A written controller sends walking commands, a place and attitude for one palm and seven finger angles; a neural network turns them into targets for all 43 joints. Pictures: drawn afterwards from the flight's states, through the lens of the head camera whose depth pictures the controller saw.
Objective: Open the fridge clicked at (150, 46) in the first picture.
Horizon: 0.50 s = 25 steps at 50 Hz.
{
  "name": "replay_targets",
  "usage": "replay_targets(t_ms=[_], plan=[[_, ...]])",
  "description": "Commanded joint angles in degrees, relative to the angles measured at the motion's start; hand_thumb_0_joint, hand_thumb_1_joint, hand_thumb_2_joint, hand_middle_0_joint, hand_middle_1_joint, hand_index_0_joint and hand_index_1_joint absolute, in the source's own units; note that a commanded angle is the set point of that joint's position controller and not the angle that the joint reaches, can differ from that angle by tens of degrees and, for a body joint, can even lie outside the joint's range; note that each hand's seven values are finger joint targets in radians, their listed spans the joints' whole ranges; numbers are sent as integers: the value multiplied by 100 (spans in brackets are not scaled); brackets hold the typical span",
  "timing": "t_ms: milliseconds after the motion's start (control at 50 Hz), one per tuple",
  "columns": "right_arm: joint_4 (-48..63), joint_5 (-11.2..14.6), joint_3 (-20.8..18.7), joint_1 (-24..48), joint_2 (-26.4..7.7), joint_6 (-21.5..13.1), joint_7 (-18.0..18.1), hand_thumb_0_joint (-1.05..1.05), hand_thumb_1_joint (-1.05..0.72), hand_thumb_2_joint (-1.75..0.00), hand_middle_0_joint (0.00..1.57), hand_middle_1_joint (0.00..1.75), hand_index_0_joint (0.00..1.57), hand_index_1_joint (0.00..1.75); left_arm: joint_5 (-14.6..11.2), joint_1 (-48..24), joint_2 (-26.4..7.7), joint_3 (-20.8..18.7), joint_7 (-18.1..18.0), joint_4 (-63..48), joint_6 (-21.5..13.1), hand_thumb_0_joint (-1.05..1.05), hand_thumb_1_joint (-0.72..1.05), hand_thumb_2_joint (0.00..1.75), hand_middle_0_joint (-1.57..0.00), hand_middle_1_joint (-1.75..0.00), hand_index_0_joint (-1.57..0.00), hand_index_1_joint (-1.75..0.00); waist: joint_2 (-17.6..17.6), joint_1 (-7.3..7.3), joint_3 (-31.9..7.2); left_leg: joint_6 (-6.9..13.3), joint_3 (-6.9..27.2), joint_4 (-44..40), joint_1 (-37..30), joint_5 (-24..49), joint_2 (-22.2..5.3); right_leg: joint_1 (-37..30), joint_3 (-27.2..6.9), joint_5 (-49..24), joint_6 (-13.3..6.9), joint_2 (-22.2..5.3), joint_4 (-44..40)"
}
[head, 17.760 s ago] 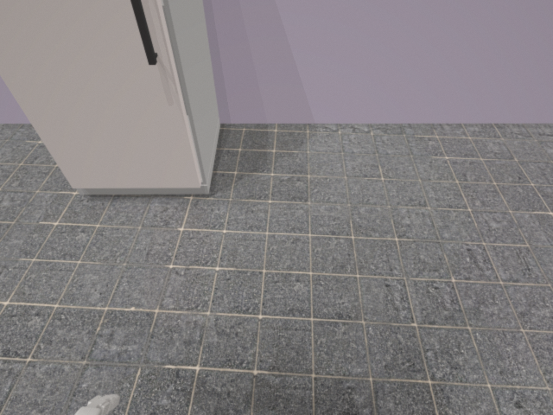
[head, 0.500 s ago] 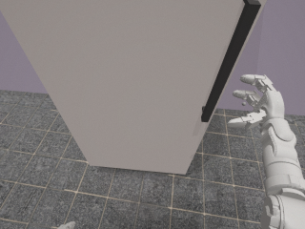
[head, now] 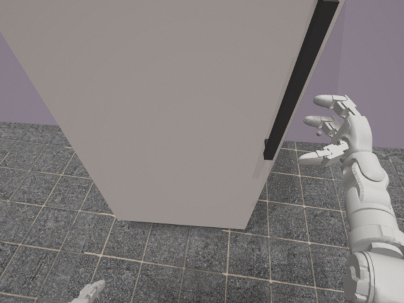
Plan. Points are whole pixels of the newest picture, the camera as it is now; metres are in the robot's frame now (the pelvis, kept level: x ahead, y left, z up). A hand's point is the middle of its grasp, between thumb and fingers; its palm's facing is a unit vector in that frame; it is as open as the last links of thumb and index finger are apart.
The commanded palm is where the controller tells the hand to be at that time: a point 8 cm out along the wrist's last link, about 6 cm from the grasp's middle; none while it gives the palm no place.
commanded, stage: feel for the door with the fingertips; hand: right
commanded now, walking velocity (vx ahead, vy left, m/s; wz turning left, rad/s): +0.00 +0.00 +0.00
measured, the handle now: (288, 94) +0.50 -0.11 +0.16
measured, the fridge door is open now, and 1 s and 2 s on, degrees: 0 0 0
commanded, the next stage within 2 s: slide the fingers in behind the handle in 1.02 s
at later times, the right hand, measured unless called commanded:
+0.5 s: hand (294, 130) +0.44 -0.12 +0.12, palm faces -0.06 +1.00 +0.01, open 14.0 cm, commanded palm +0.41 -0.19 +0.13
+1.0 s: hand (291, 122) +0.46 -0.12 +0.13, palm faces -0.06 +1.00 -0.02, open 14.0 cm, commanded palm +0.44 -0.18 +0.13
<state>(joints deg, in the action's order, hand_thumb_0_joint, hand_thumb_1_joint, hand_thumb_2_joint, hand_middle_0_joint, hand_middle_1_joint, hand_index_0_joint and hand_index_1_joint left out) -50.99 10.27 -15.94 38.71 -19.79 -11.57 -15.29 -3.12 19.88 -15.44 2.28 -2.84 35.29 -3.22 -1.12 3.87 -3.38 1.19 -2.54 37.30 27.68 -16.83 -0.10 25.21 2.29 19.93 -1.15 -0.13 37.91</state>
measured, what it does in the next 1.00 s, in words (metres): stands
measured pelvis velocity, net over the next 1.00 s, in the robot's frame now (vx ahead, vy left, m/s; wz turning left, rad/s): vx -0.01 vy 0.01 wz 0.00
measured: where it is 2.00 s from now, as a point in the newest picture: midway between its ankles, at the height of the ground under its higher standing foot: outside the picture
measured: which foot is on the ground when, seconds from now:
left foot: down 0.00-1.00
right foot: down 0.00-1.00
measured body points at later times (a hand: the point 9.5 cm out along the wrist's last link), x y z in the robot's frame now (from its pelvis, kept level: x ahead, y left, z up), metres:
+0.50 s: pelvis +0.00 +0.00 +0.00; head +0.04 +0.01 +0.45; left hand +0.09 +0.25 -0.11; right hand +0.43 -0.18 +0.12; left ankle +0.02 +0.11 -0.72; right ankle -0.01 -0.11 -0.72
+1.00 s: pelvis -0.01 +0.01 +0.00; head +0.04 +0.02 +0.45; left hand +0.05 +0.27 -0.12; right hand +0.45 -0.17 +0.13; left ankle +0.02 +0.11 -0.72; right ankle -0.01 -0.11 -0.72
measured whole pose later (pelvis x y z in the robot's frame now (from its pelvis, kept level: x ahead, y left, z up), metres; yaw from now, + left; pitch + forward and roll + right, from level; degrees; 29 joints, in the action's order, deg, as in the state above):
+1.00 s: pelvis -0.01 +0.01 +0.00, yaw +0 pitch +8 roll +0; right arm -58.1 7.5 -13.3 46.6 -16.5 -14.6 -8.9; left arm -2.3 20.9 -15.5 1.5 -2.2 37.5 -3.7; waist -1.2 5.1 -2.9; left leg 1.8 -2.8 38.5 29.9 -16.8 0.1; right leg 27.2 2.0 19.5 -0.5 -0.3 38.6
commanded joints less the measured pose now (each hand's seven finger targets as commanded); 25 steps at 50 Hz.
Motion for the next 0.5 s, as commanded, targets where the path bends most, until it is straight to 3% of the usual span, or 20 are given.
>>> replay_targets(t_ms=[0, 20, 60, 80, 120, 180, 220, 260, 300, 320, 340, 360, 400, 420, 460, 480], plan=[[1341, 85, -239, 2705, -1331, -376, 43, 0, 50, -30, 30, 120, 30, 120, -3, 130, -826, -313, -81, -607, -206, 0, 90, 90, -20, -30, -20, -30, 105, 34, -1779, 46, 178, -366, -1047, 1614, 84, -553, -244, -1333, -102, 31, -436], [1403, 93, -137, 2798, -1278, -396, 34, 0, 50, -30, 30, 120, 30, 120, 1, 146, -837, -307, -91, -595, -195, 0, 90, 90, -20, -30, -20, -30, 130, 73, -1827, 45, 190, -367, -1085, 1654, 83, -569, -232, -1377, -119, 33, -413], [1501, 85, -195, 2867, -1326, -429, 22, 0, 50, -30, 30, 120, 30, 120, 3, 149, -821, -313, -102, -554, -226, 0, 90, 90, -20, -30, -20, -30, -174, 34, -2031, 66, 196, -336, -1085, 1729, 80, -764, -271, -1507, -86, 43, -407], [1604, 107, 29, 2922, -1054, -436, 5, 0, 50, -30, 30, 120, 30, 120, -2, 122, -786, -300, -87, -561, -251, 0, 90, 90, -20, -30, -20, -30, -300, 81, -2031, 70, 171, -342, -1009, 1759, 84, -878, -280, -1579, -78, 46, -405], [1514, 149, 213, 2759, -794, -407, 5, 0, 50, -30, 30, 120, 30, 120, 4, 164, -800, -313, -70, -521, -270, 0, 90, 90, -20, -30, -20, -30, -17, 106, -1969, 80, 97, -341, -898, 1744, 113, -951, -336, -1718, -70, 5, -391], [1394, 137, 221, 2810, -711, -302, 102, 0, 50, -30, 30, 120, 30, 120, 4, 164, -802, -330, -35, -457, -282, 0, 90, 90, -20, -30, -20, -30, -105, 116, -1797, 66, 87, -367, -742, 1593, 102, -841, -334, -1524, -51, 24, -408], [1417, 92, 77, 2655, -829, -290, 232, 0, 50, -30, 30, 120, 30, 120, 29, 186, -817, -344, -6, -471, -273, 0, 90, 90, -20, -30, -20, -30, 64, 14, -1866, 87, 59, -320, -889, 1640, 99, -783, -356, -1638, -47, 22, -413], [1652, 51, 220, 2568, -569, -296, 343, 0, 50, -30, 30, 120, 30, 120, 32, 119, -752, -338, 44, -537, -294, 0, 90, 90, -20, -30, -20, -30, -174, -30, -2000, 85, 68, -281, -846, 1740, 95, -949, -338, -1801, -23, 24, -395], [1656, 6, 315, 2583, -440, -295, 469, 0, 50, -30, 30, 120, 30, 120, 42, 121, -743, -340, 69, -514, -289, 0, 90, 90, -20, -30, -20, -30, 25, 9, -1855, 75, 34, -279, -762, 1664, 113, -912, -366, -1769, -8, -3, -416], [1617, -14, 269, 2560, -486, -299, 545, 0, 50, -30, 30, 120, 30, 120, 56, 133, -755, -348, 66, -509, -271, 0, 90, 90, -20, -30, -20, -30, 217, 5, -1832, 68, 56, -282, -851, 1708, 115, -807, -330, -1754, -41, 6, -389], [1726, -31, 231, 2653, -503, -299, 605, 0, 50, -30, 30, 120, 30, 120, 65, 113, -736, -346, 78, -528, -276, 0, 90, 90, -20, -30, -20, -30, 80, -8, -1939, 61, 87, -270, -917, 1762, 108, -809, -304, -1712, -40, 29, -406], [1754, -64, 43, 2498, -684, -306, 672, 0, 50, -30, 30, 120, 30, 120, 69, 113, -738, -356, 77, -538, -264, 0, 90, 90, -20, -30, -20, -30, 159, -97, -1981, 69, 93, -250, -1050, 1815, 100, -762, -297, -1737, -34, 30, -416], [1817, -117, 287, 2477, -380, -290, 741, 0, 50, -30, 30, 120, 30, 120, 64, 35, -681, -330, 87, -579, -257, 0, 90, 90, -20, -30, -20, -30, -28, -67, -1888, 68, 102, -265, -999, 1817, 97, -777, -250, -1700, -27, 41, -429], [1775, -131, 253, 2489, -417, -292, 789, 0, 50, -30, 30, 120, 30, 120, 76, 64, -700, -330, 87, -571, -243, 0, 90, 90, -20, -30, -20, -30, 248, -55, -1823, 67, 74, -273, -1025, 1789, 103, -713, -274, -1678, -47, 33, -423], [1667, -171, -79, 2537, -809, -292, 867, 0, 50, -30, 30, 120, 30, 120, 85, 61, -716, -330, 53, -556, -218, 0, 90, 90, -20, -30, -20, -30, 327, -101, -1860, 44, 161, -294, -1222, 1811, 94, -541, -219, -1515, -67, 58, -455], [1694, -210, -25, 2659, -832, -312, 869, 0, 50, -30, 30, 120, 30, 120, 80, 36, -703, -315, 36, -551, -199, 0, 90, 90, -20, -30, -20, -30, 242, -47, -1804, 38, 176, -324, -1224, 1778, 83, -514, -194, -1415, -71, 65, -470]])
